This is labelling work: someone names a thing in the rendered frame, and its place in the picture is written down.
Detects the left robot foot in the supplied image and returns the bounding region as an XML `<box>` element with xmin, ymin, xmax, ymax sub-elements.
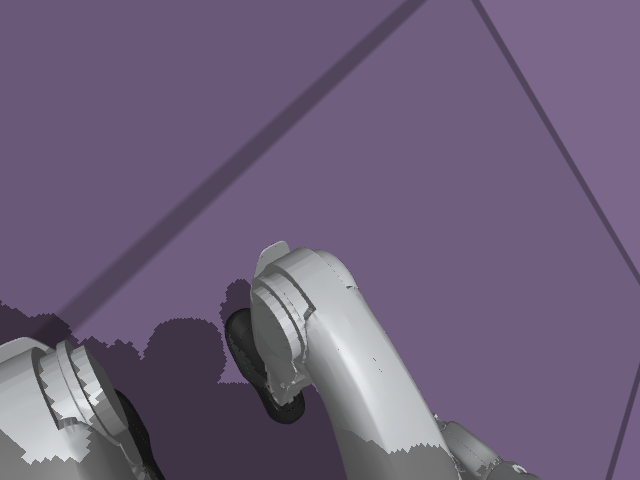
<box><xmin>114</xmin><ymin>389</ymin><xmax>166</xmax><ymax>480</ymax></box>

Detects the right robot foot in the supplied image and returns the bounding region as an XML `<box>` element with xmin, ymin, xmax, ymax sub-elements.
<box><xmin>225</xmin><ymin>308</ymin><xmax>305</xmax><ymax>424</ymax></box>

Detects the right robot arm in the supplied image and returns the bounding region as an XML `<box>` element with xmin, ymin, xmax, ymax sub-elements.
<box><xmin>486</xmin><ymin>461</ymin><xmax>542</xmax><ymax>480</ymax></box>

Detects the right robot hand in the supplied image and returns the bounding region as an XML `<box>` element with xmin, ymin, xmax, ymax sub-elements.
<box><xmin>431</xmin><ymin>412</ymin><xmax>504</xmax><ymax>480</ymax></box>

